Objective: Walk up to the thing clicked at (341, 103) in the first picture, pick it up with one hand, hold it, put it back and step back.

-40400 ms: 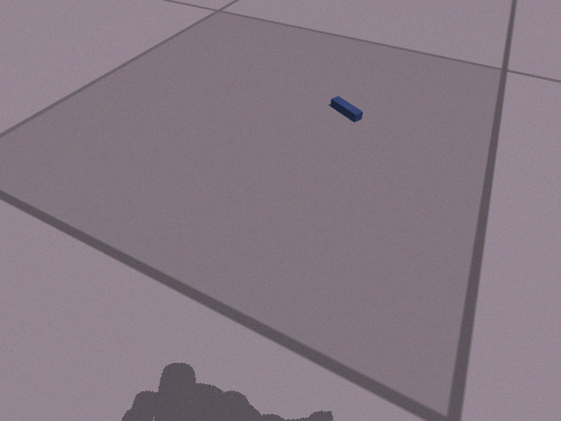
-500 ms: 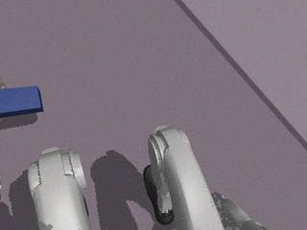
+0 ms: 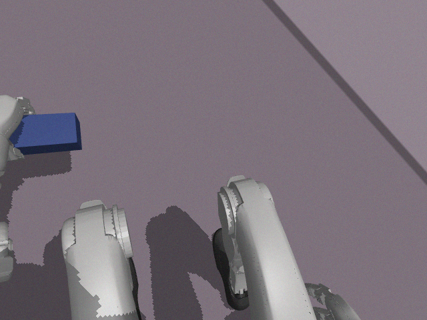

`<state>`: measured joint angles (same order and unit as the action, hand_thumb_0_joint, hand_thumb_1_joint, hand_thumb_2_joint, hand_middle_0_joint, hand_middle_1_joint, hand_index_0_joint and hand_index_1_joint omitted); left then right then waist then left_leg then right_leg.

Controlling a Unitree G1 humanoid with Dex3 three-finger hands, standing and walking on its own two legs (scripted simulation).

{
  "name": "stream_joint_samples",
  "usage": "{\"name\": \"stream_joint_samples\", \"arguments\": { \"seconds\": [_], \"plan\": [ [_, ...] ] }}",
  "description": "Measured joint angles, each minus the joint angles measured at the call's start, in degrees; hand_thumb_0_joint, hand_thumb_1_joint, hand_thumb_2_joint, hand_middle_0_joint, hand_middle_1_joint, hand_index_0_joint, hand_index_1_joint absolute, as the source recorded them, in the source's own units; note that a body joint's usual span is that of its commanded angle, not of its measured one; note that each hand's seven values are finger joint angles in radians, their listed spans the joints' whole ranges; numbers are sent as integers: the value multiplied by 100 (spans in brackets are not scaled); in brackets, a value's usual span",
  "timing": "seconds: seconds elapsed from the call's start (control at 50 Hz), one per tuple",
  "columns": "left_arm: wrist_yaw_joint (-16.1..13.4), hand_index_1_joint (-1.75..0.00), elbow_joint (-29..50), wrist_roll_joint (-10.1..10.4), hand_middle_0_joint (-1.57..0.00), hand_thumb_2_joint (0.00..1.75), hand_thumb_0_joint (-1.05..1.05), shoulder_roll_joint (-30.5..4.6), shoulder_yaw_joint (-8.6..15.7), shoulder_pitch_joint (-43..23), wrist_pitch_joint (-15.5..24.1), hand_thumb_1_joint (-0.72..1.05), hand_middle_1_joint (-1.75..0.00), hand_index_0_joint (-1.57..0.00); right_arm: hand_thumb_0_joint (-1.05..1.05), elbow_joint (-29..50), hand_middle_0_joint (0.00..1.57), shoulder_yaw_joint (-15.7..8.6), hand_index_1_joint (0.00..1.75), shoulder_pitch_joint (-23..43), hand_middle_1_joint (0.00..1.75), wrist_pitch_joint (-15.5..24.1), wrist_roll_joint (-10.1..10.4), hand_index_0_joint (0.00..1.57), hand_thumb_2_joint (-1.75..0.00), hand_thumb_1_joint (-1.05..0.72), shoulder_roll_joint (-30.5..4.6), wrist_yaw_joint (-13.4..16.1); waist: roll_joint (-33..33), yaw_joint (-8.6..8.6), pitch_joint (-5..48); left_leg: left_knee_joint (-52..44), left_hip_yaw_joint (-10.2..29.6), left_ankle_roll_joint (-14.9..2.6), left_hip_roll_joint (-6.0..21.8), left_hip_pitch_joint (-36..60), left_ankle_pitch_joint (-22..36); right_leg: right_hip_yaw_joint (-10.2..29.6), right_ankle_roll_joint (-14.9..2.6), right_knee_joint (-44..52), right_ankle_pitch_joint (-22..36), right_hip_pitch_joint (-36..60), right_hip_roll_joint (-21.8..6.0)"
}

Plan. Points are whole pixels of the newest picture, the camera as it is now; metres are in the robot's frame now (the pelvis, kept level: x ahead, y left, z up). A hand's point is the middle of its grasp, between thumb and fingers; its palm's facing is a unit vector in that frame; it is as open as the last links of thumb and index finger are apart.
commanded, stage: lift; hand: left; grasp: from above
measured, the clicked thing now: (12, 136) +0.47 +0.32 -0.17
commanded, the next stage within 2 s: hold in 1.60 s
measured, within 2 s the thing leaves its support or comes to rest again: neither
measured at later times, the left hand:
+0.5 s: hand out of the picture +0.40 +0.32 -0.01, palm faces -0.43 -0.09 -0.90, open 9.0 cm
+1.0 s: hand out of the picture +0.33 +0.29 +0.20, palm faces -0.43 -0.13 -0.90, open 9.0 cm
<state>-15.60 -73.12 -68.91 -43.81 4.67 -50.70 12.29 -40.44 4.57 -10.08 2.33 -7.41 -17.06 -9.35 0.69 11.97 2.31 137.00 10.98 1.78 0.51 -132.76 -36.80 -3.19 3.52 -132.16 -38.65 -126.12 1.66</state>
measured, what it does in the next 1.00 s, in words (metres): rises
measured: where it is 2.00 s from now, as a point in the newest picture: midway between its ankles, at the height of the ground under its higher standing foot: (183, 296)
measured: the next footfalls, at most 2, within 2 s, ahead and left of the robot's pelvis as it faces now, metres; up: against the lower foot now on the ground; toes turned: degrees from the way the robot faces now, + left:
none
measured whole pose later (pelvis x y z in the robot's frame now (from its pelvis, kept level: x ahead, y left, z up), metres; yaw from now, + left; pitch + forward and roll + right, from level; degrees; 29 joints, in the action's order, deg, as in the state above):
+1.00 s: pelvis +0.01 +0.00 +0.27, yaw +7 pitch +21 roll -3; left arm -1.1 -34.8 -56.0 -29.5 -5.2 -17.0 1.7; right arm -38.1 -0.8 -10.6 -1.7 1.5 -13.8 2.1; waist 2.9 3.5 9.8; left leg 86.0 3.1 1.0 2.9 -76.5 -30.9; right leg -0.3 2.3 -83.9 -31.7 -73.4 -0.3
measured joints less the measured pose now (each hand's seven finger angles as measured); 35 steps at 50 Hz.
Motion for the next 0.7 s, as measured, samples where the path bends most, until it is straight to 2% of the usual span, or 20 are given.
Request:
{"name": "stream_joint_samples", "arguments": {
  "seconds": [0.14,0.3,0.46,0.7],
  "plan": [
    [387,-49,458,220,-74,38,1,233,-30,285,-217,13,-52,-80,1,17,21,-202,30,-66,30,-170,173,20,-91,-93,72,92,97,-128,270,-360,-114,-6,13,215,1,59,-24,286,-20,171,-58],
    [837,-48,1248,545,-74,38,1,437,-190,791,-237,13,-51,-80,1,139,21,-395,30,-39,30,-307,328,20,-91,-93,81,228,166,-377,482,-871,-250,-48,66,698,7,128,10,748,2,597,-88],
    [1052,-50,2120,745,-73,39,1,646,-344,1347,-336,13,-52,-79,1,306,21,-530,30,24,30,-420,503,20,-91,-92,97,390,183,-568,701,-1460,-340,-71,91,1293,48,146,-26,1323,54,1172,-132],
    [1345,-51,3365,1116,-72,41,0,1012,-637,2333,-822,12,-53,-78,1,399,21,-588,30,139,30,-568,706,20,-90,-92,238,730,191,-733,833,-2815,-513,-94,164,2855,188,187,-48,2639,244,2652,-172]
  ]
}}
